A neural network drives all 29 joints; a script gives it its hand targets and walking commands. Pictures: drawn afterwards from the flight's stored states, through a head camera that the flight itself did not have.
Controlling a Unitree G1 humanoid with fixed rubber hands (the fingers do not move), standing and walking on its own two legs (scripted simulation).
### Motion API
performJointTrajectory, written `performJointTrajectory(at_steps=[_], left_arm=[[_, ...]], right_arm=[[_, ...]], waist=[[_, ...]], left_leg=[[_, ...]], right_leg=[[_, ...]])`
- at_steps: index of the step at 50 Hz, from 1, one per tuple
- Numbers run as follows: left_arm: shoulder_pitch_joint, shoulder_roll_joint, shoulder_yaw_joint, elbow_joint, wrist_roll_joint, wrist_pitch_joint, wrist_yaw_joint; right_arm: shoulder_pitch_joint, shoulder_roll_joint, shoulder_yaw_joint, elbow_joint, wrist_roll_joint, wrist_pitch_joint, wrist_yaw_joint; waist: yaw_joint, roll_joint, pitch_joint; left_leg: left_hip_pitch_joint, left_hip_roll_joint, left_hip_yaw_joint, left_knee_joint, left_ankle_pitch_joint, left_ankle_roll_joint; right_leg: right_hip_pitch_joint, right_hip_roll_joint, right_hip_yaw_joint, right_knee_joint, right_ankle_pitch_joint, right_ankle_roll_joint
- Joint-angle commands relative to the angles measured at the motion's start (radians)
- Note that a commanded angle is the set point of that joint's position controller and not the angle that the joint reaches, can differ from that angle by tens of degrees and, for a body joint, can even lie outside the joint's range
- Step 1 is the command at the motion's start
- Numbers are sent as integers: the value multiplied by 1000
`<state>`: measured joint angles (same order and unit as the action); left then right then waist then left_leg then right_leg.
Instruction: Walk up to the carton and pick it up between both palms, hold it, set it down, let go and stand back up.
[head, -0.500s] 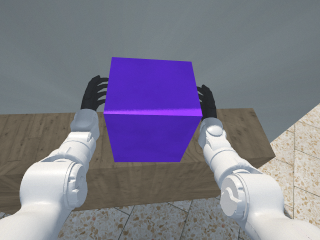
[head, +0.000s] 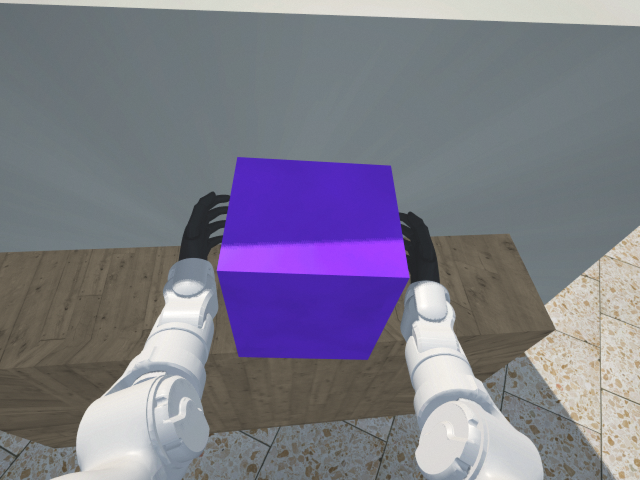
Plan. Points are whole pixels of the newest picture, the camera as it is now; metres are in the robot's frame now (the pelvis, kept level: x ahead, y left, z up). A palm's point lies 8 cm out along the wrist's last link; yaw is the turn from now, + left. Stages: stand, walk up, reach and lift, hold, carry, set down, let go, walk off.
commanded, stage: reach and lift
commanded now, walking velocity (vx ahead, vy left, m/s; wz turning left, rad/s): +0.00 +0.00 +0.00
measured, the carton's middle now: (309, 268) +0.41 +0.02 -0.03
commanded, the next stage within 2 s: none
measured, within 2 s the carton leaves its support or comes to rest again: leaves its support in 0.98 s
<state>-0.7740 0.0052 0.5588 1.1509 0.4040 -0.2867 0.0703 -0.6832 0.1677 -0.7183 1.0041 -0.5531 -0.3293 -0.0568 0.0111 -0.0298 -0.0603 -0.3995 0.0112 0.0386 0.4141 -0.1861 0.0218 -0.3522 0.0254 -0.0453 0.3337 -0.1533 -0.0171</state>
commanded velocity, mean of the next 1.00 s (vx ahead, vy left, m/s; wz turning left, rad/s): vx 0.00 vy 0.00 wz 0.00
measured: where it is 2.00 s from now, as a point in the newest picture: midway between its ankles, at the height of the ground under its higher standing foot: outside the picture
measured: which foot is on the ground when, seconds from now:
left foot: down 0.00-1.00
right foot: down 0.00-1.00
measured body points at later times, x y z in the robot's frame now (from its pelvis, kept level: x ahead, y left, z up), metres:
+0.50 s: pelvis +0.00 +0.00 +0.00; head +0.06 +0.02 +0.45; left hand +0.41 +0.17 +0.04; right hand +0.39 -0.13 +0.03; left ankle +0.00 +0.10 -0.74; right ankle +0.00 -0.11 -0.74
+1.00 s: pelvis +0.01 +0.00 +0.00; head +0.06 +0.03 +0.45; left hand +0.41 +0.17 +0.04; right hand +0.40 -0.13 +0.03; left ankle +0.00 +0.10 -0.74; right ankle +0.00 -0.11 -0.74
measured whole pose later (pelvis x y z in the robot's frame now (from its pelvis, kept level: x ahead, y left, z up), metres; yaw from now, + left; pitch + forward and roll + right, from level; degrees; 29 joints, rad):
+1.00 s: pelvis +0.01 +0.00 +0.00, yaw +1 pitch +8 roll -1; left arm -0.72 -0.02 0.51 1.00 0.42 -0.19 0.04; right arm -0.64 0.18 -0.68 0.99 -0.50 -0.35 -0.07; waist 0.01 -0.06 -0.05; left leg -0.34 0.02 0.04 0.37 -0.18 0.01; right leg -0.27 0.03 -0.08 0.26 -0.14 -0.02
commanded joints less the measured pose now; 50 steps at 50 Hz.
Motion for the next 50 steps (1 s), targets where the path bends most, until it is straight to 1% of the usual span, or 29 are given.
performJointTrajectory(at_steps=[1, 3, 4, 5, 6, 10, 13, 14, 15, 18, 21, 22, 26, 27, 28, 29, 30, 31, 32, 36, 38, 41, 43, 44, 45, 47, 48, 49, 50], left_arm=[[-500, -426, -198, -60, 62, -29, -132], [-500, -419, -198, -79, 63, -23, -137], [-505, -420, -197, -79, 62, -20, -140], [-498, -422, -195, -81, 64, -16, -142], [-506, -426, -197, -89, 66, -11, -145], [-507, -434, -194, -118, 76, 5, -151], [-488, -440, -187, -115, 79, 17, -157], [-478, -437, -181, -118, 82, 20, -160], [-480, -437, -177, -122, 86, 23, -161], [-463, -445, -183, -129, 85, 32, -165], [-451, -449, -178, -127, 90, 43, -164], [-442, -455, -180, -123, 94, 48, -165], [-438, -469, -187, -140, 91, 61, -161], [-429, -477, -195, -147, 89, 62, -161], [-429, -483, -200, -153, 87, 64, -160], [-440, -482, -211, -154, 81, 65, -160], [-435, -489, -218, -154, 84, 65, -159], [-439, -498, -228, -165, 80, 65, -157], [-426, -500, -231, -159, 85, 68, -155], [-440, -524, -252, -170, 86, 67, -147], [-432, -532, -263, -164, 86, 69, -144], [-433, -537, -274, -169, 77, 64, -142], [-430, -543, -292, -163, 65, 59, -139], [-445, -547, -303, -173, 59, 55, -137], [-440, -550, -312, -167, 56, 52, -137], [-443, -551, -316, -171, 50, 45, -137], [-433, -550, -321, -164, 44, 42, -138], [-441, -547, -325, -163, 42, 39, -140], [-433, -546, -325, -151, 41, 38, -141]], right_arm=[[-466, 436, 251, 9, -66, -38, 122], [-467, 450, 256, -6, -63, -37, 118], [-475, 448, 249, -11, -67, -38, 116], [-480, 448, 249, -21, -64, -41, 115], [-481, 457, 244, -23, -66, -41, 115], [-493, 469, 241, -39, -66, -41, 113], [-497, 468, 244, -61, -67, -43, 116], [-492, 474, 246, -66, -68, -41, 116], [-497, 471, 248, -77, -65, -41, 115], [-503, 470, 264, -94, -58, -51, 114], [-500, 468, 271, -90, -57, -51, 117], [-498, 465, 276, -92, -56, -50, 118], [-503, 467, 281, -98, -49, -51, 121], [-495, 461, 280, -96, -51, -55, 122], [-495, 455, 275, -91, -51, -57, 121], [-486, 460, 271, -78, -50, -57, 120], [-487, 458, 270, -77, -55, -58, 120], [-482, 460, 268, -70, -55, -61, 121], [-482, 458, 269, -67, -59, -65, 121], [-494, 462, 271, -59, -42, -75, 124], [-503, 454, 275, -60, -38, -81, 124], [-506, 448, 287, -47, -28, -86, 122], [-518, 447, 301, -60, -18, -97, 119], [-519, 447, 303, -48, -16, -100, 118], [-519, 450, 310, -44, -13, -104, 117], [-517, 462, 330, -36, -8, -109, 112], [-513, 459, 338, -37, -4, -112, 110], [-511, 460, 342, -26, -1, -113, 108], [-511, 463, 348, -27, 1, -112, 106]], waist=[[-13, 46, -524], [-7, 46, -530], [-15, 52, -536], [-11, 56, -526], [-18, 60, -521], [-6, 78, -518], [-4, 71, -515], [0, 57, -513], [6, 59, -510], [6, 53, -503], [8, 39, -490], [14, 43, -481], [16, 41, -488], [6, 47, -487], [10, 50, -483], [-3, 43, -478], [2, 51, -495], [-7, 58, -502], [-5, 60, -503], [-1, 98, -510], [-2, 105, -512], [-4, 106, -522], [-6, 102, -554], [-12, 108, -554], [-11, 107, -562], [-12, 92, -575], [-12, 86, -567], [-17, 93, -573], [-20, 80, -561]], left_leg=[[226, 23, 55, 3, 371, -65], [204, 17, 58, -5, 353, -61], [187, 12, 61, -11, 337, -62], [184, 10, 62, -18, 320, -59], [179, 10, 59, -20, 314, -60], [180, 9, 63, -24, 314, -63], [184, 6, 65, -30, 313, -60], [179, 7, 66, -38, 301, -56], [170, 5, 70, -40, 299, -55], [185, 7, 66, -38, 329, -54], [205, 13, 65, -40, 332, -53], [212, 12, 65, -40, 338, -54], [232, 18, 65, -41, 348, -50], [244, 19, 64, -37, 363, -56], [254, 20, 63, -33, 379, -59], [272, 24, 63, -30, 387, -64], [284, 22, 63, -25, 396, -66], [295, 23, 61, -23, 418, -69], [309, 27, 58, -24, 414, -71], [323, 31, 56, -10, 464, -84], [336, 33, 56, -3, 484, -93], [347, 30, 52, -3, 495, -95], [356, 35, 47, 5, 517, -96], [358, 32, 47, 6, 525, -98], [349, 32, 47, 10, 532, -98], [343, 35, 42, 5, 530, -96], [330, 28, 44, 4, 534, -96], [314, 26, 43, -5, 512, -93], [294, 24, 41, -8, 493, -90]], right_leg=[[274, -26, -24, 20, 296, 22], [299, -29, -23, 26, 324, 26], [321, -32, -22, 29, 328, 28], [327, -35, -19, 29, 328, 30], [329, -37, -20, 28, 333, 29], [349, -39, -25, 28, 338, 32], [358, -37, -32, 21, 343, 34], [376, -38, -32, 21, 342, 36], [389, -40, -29, 24, 356, 39], [382, -37, -34, 23, 376, 39], [375, -33, -41, 13, 357, 38], [371, -31, -42, 11, 350, 36], [351, -25, -47, -2, 322, 30], [343, -23, -52, -3, 323, 28], [332, -19, -54, -8, 313, 25], [319, -17, -57, -15, 306, 21], [302, -17, -61, -16, 297, 18], [296, -13, -61, -19, 301, 17], [285, -11, -64, -23, 281, 13], [262, -9, -68, -28, 276, 3], [259, -8, -72, -30, 278, -2], [254, -7, -69, -38, 281, -3], [246, -3, -72, -35, 305, -7], [250, -4, -70, -35, 312, -6], [265, -5, -70, -30, 338, -6], [287, -7, -65, -28, 368, -8], [307, -7, -63, -22, 397, -2], [317, -10, -63, -21, 406, -1], [336, -14, -61, -16, 424, 2]])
